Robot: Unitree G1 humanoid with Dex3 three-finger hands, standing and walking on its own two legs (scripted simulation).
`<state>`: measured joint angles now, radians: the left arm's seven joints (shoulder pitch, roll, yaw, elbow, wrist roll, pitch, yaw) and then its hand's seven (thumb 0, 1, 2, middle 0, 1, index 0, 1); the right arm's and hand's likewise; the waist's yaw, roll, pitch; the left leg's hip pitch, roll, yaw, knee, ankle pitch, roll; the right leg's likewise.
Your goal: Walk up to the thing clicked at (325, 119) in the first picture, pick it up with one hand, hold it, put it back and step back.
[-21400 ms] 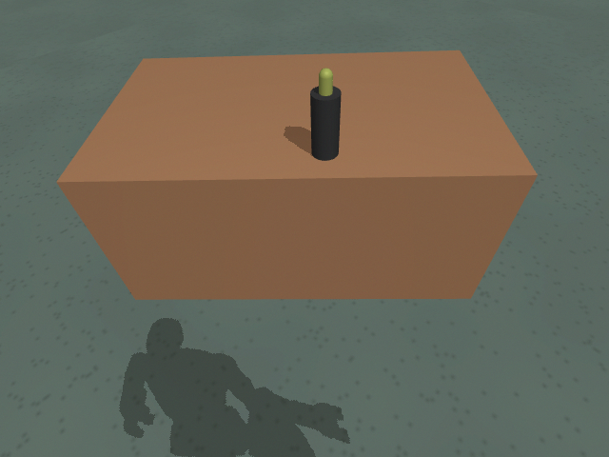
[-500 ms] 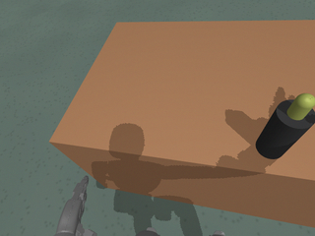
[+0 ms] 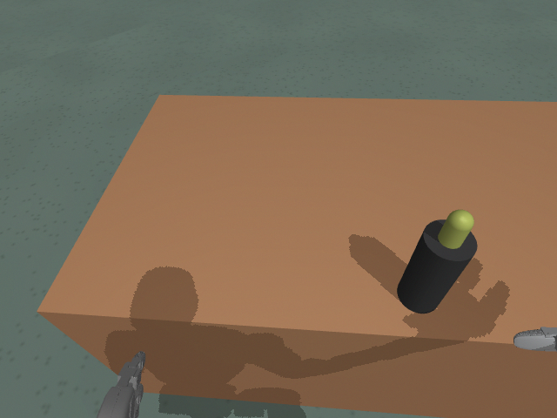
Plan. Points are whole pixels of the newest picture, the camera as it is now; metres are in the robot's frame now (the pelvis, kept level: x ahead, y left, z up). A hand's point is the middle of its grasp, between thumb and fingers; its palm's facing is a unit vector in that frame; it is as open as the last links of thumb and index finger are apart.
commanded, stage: sink last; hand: right
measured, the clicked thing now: (437, 260) +0.40 -0.23 -0.03
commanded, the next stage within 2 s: home in 0.74 s
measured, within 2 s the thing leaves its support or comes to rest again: neither
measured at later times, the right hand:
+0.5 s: hand out of the picture +0.13 -0.22 +0.00, palm faces +0.33 +0.88 -0.35, open 17.5 cm
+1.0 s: hand out of the picture +0.15 -0.25 +0.00, palm faces +0.34 +0.86 -0.38, open 17.2 cm
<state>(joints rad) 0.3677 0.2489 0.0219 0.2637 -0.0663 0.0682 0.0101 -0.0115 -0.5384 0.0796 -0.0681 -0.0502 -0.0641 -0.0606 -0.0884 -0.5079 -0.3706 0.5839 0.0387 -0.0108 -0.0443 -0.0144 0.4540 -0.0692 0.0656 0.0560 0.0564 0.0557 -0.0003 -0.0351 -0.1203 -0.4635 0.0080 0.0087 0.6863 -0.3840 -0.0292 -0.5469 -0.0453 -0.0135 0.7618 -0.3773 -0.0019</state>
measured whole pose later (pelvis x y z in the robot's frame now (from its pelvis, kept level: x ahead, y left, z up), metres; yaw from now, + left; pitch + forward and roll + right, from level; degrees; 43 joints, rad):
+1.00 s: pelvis -0.02 +0.03 +0.02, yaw -2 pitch +1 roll -1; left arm 0.32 0.24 0.06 0.41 -0.03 -0.06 0.11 -0.01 -0.35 0.21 -0.10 -0.11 -0.10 -0.12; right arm 0.41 -0.29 -0.23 0.22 0.05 -0.12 -0.07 -0.01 0.49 -0.09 0.06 0.07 0.06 0.07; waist -0.03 -0.01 -0.01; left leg -0.27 0.03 0.03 0.60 -0.34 0.00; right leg -0.32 -0.02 0.00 0.57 -0.27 0.03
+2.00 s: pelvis +0.00 +0.02 +0.02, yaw +0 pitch -1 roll +0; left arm 0.20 0.36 0.02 0.92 0.04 0.01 0.00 0.01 0.90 0.89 -0.20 -0.30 -0.20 -0.30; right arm 0.23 -0.35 0.00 0.90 -0.03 -0.02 -0.02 -0.01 0.52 -0.06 0.06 0.06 0.06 0.06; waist 0.00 -0.02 0.01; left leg -0.15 0.01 0.01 0.48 -0.31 -0.01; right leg -0.19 -0.04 -0.02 0.48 -0.26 0.03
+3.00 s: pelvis -0.01 +0.02 +0.03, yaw +1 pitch -3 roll +0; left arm 0.12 0.35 -0.01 1.14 0.01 0.00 -0.01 0.00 0.90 0.90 -0.20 -0.30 -0.21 -0.30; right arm 0.15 -0.36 0.03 1.11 -0.01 -0.01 -0.01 -0.01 0.49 -0.08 0.06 0.06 0.06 0.06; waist 0.00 -0.01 0.05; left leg -0.08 0.01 -0.01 0.32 -0.20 -0.01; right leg -0.12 -0.03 -0.04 0.32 -0.16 0.02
